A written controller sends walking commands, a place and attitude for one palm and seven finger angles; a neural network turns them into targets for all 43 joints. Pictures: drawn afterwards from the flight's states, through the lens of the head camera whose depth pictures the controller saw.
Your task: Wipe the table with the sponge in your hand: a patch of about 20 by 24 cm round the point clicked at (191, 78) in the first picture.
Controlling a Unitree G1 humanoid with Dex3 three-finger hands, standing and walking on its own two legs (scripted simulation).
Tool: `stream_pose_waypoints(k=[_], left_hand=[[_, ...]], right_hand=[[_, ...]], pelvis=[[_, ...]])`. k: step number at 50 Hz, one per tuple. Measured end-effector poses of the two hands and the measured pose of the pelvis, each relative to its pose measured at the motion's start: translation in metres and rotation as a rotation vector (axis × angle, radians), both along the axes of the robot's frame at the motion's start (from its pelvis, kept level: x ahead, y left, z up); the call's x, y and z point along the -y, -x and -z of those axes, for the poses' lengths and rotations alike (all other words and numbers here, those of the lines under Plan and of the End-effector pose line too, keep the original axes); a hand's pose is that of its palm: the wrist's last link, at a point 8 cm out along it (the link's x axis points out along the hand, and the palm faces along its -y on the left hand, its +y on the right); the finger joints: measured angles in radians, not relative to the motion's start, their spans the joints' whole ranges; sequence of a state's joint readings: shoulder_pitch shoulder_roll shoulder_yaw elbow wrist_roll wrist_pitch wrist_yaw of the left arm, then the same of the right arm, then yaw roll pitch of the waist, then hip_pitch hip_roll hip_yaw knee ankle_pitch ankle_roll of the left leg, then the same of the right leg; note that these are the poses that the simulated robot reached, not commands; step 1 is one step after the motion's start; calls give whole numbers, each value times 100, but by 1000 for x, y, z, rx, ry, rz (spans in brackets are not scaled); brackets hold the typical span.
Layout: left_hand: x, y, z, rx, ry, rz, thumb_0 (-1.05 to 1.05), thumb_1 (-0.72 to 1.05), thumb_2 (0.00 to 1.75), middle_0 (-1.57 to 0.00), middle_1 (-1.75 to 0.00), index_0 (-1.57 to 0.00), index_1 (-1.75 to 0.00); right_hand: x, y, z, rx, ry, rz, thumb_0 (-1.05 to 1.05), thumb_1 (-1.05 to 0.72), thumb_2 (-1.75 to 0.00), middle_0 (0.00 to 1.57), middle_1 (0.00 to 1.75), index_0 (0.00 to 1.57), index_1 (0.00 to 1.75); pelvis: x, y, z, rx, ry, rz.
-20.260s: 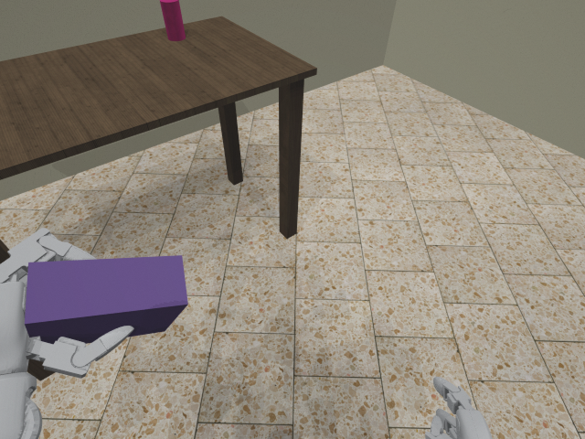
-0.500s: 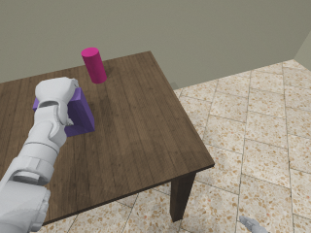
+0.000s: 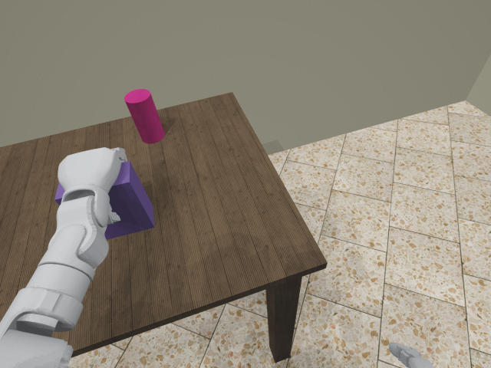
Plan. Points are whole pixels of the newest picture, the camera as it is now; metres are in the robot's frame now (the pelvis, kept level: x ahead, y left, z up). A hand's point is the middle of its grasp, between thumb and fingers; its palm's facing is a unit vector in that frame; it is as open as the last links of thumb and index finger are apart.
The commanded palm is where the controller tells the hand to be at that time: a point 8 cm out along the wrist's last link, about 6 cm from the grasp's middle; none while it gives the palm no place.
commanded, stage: wipe back along the middle lane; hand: left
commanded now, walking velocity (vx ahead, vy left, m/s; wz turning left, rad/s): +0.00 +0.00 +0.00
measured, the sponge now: (115, 211) +0.37 +0.27 +0.05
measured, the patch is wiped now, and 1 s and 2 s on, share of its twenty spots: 0.65 0.80 0.90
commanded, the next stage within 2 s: slide across to the third lane in 1.22 s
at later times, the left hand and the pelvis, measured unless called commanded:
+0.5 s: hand (104, 212) +0.33 +0.25 +0.10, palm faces +0.04 -0.02 -1.00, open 9.7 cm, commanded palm +0.29 +0.24 +0.13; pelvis -0.01 +0.01 +0.00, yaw +0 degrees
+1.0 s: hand (106, 232) +0.29 +0.23 +0.10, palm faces +0.09 -0.05 -0.99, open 9.7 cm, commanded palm +0.24 +0.22 +0.13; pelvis -0.01 +0.00 +0.00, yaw -1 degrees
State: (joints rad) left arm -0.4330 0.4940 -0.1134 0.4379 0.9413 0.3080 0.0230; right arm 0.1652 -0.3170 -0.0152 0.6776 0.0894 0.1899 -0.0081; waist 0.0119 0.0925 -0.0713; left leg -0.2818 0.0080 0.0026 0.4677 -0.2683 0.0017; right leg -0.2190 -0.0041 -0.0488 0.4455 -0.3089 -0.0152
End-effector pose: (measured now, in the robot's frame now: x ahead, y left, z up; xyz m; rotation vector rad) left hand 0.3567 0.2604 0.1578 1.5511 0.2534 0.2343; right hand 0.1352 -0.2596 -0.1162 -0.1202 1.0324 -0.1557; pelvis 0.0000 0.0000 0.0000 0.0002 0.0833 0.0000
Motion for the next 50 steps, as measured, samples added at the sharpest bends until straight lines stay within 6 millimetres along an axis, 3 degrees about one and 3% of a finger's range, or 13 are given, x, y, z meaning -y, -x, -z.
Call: stream_pose_waypoints(k=[12, 32, 50], left_hand=[[8, 27, 1, 24, 5, 7, 1, -47, 109, -75, -140, -75, -141], [18, 58, 2, 67, 20, 3, 2, -46, 109, -75, -141, -75, -141], [32, 88, 1, 97, 45, 2, 3, -46, 108, -74, -141, -74, -141]], right_hand=[[-15, -26, -13, 115, -31, -36, 1, -90, -90, 20, 30, 20, 30], [-34, -31, -14, 146, -65, -73, 1, -90, -90, 20, 30, 20, 30], [-41, -60, -25, 241, -96, -119, 1, -90, -90, 20, 30, 20, 30]], pelvis=[[-1, 7, 0, 24, -2, 3], [-8, 12, 2, 47, -4, 8], [-4, 10, 3, 64, -8, 15]])
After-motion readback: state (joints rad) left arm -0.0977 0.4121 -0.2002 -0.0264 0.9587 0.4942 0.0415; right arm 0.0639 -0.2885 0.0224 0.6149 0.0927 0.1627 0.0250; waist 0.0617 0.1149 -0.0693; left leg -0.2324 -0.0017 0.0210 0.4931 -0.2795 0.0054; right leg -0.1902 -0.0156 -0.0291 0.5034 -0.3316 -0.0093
